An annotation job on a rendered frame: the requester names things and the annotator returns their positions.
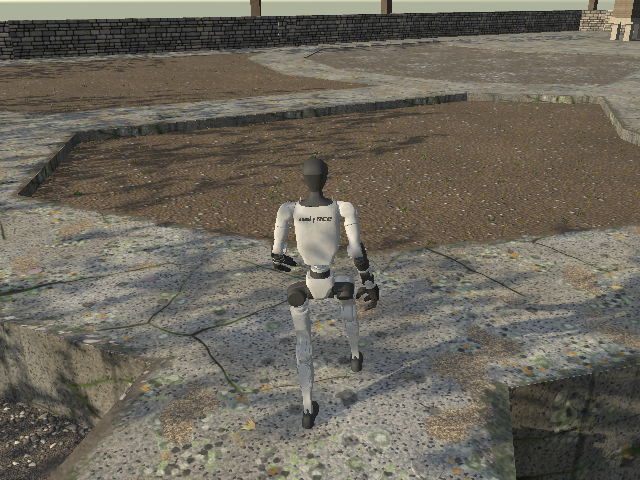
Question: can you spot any robot left upper arm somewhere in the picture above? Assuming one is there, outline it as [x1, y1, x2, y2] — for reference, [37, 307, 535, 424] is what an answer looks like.
[272, 202, 296, 255]

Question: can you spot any right robot shin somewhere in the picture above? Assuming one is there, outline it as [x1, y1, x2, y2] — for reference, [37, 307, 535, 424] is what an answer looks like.
[345, 305, 359, 359]

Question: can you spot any robot left forearm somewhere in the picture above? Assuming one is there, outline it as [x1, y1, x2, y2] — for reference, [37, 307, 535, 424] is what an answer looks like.
[271, 241, 284, 265]

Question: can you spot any right robot hand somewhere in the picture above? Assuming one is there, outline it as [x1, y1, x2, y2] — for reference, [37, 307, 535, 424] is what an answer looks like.
[356, 284, 379, 311]

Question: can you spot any right robot foot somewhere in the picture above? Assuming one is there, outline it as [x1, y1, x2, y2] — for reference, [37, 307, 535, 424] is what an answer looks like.
[350, 352, 363, 372]

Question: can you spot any robot right upper arm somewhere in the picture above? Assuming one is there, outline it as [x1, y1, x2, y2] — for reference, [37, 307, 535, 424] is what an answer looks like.
[337, 201, 363, 258]

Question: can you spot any robot right forearm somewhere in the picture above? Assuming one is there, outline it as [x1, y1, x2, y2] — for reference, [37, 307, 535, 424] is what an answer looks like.
[354, 242, 376, 289]

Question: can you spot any left robot hand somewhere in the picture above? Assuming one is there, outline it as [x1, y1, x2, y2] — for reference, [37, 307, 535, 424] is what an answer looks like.
[273, 255, 297, 272]

